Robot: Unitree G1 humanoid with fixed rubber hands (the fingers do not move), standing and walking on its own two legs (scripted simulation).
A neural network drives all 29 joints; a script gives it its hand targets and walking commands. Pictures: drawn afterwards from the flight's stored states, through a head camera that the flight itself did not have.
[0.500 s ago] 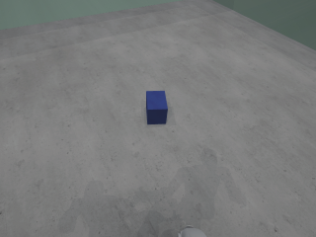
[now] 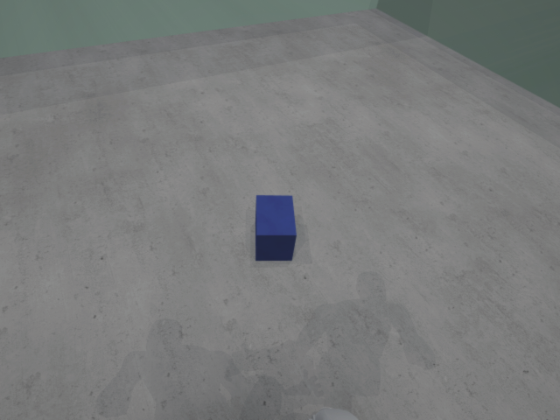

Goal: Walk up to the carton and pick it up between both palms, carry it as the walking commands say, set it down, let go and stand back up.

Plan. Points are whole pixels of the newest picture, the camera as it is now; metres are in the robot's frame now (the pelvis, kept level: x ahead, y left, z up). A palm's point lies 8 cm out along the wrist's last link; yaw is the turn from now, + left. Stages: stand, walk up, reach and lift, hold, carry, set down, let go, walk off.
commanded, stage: walk up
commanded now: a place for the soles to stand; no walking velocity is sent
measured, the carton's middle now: (274, 228) +0.96 -0.03 -0.66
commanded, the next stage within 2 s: none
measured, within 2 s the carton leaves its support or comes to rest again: neither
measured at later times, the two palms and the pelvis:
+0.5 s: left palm (98, 360) +0.24 +0.29 -0.11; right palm (491, 332) +0.29 -0.37 -0.09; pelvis +0.20 -0.05 -0.01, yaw +1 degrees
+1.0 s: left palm (149, 267) +0.40 +0.24 -0.10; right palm (468, 246) +0.48 -0.41 -0.10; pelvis +0.37 -0.09 -0.01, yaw +4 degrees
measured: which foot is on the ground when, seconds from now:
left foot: down 0.00-0.18, up 0.20-0.40, down 0.42-0.74, up 0.76-0.98, down 1.00-1.00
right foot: up 0.00-0.14, down 0.16-0.44, up 0.46-0.72, down 0.74-1.00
